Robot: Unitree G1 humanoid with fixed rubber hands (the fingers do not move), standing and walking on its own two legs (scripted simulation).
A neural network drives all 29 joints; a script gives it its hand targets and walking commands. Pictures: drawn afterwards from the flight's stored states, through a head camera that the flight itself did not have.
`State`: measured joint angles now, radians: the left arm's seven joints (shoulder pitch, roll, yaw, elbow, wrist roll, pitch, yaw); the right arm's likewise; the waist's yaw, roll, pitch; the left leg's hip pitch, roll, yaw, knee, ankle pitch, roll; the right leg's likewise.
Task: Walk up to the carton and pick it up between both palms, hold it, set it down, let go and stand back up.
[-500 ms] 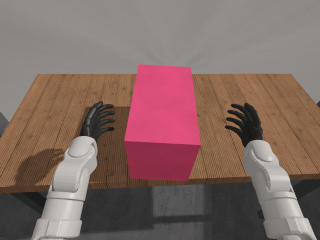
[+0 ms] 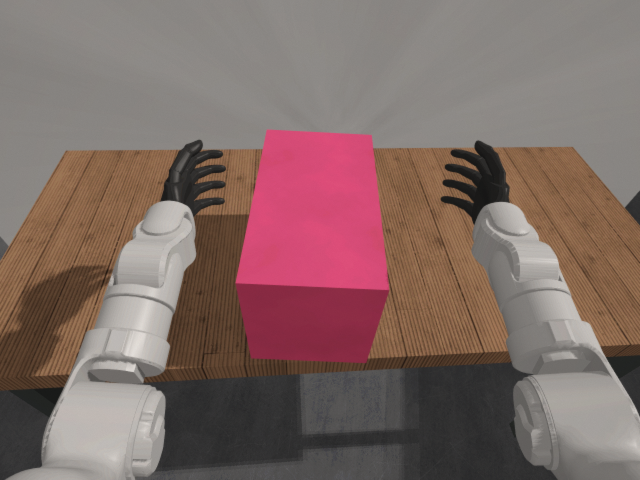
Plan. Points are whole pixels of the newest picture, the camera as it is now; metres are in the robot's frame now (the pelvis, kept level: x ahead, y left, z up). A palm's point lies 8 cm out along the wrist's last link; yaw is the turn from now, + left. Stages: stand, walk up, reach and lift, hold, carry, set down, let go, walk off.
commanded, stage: reach and lift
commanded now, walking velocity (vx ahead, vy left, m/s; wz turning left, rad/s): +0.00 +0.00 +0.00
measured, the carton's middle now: (314, 241) +0.48 -0.01 +0.01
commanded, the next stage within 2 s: none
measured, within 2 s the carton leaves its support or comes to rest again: neither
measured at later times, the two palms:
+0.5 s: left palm (189, 206) +0.44 +0.16 +0.12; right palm (470, 209) +0.43 -0.21 +0.13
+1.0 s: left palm (217, 234) +0.44 +0.14 +0.06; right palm (444, 243) +0.42 -0.19 +0.06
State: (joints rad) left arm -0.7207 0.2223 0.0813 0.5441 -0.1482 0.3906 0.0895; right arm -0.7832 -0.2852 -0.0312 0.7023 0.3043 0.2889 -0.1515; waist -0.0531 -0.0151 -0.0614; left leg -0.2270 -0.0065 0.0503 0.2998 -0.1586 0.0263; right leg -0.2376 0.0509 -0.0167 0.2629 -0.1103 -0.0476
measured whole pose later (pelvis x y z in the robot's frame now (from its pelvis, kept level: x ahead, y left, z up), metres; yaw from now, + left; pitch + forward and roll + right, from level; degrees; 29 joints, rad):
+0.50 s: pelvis +0.00 +0.00 +0.00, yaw +1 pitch +11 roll -1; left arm -0.90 0.23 0.09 1.06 -0.13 0.02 0.06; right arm -0.94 -0.24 -0.03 1.07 0.25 0.08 -0.11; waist -0.08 0.01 -0.15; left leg -0.38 -0.01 0.03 0.33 -0.15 0.03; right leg -0.37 0.05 -0.03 0.26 -0.09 -0.05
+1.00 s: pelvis -0.01 +0.00 -0.01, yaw -1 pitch +23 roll +0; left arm -0.93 0.13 0.23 1.19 0.03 -0.25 0.09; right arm -0.91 -0.13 -0.21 1.12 0.01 -0.19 -0.12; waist -0.04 0.02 -0.23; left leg -0.63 -0.01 0.06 0.34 -0.11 0.03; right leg -0.64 0.05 0.00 0.30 -0.05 -0.04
